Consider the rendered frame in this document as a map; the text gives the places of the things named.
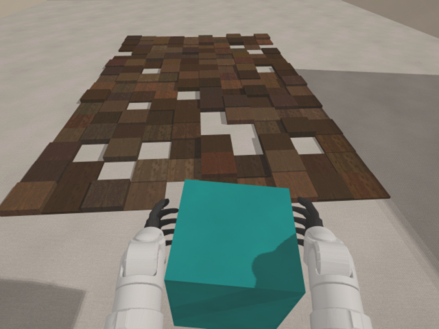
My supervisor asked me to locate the right robot hand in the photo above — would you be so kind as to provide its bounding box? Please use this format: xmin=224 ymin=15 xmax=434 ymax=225
xmin=292 ymin=197 xmax=324 ymax=247

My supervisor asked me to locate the right robot forearm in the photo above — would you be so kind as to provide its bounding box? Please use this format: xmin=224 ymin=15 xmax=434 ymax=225
xmin=303 ymin=226 xmax=372 ymax=329

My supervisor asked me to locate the carton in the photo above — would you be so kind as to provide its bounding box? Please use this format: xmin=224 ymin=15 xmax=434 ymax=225
xmin=164 ymin=179 xmax=306 ymax=329

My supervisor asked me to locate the left robot forearm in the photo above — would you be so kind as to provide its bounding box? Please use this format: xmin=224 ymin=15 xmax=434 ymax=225
xmin=104 ymin=227 xmax=165 ymax=329

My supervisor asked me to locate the left robot hand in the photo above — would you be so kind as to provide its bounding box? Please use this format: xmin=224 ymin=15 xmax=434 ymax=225
xmin=144 ymin=199 xmax=178 ymax=246

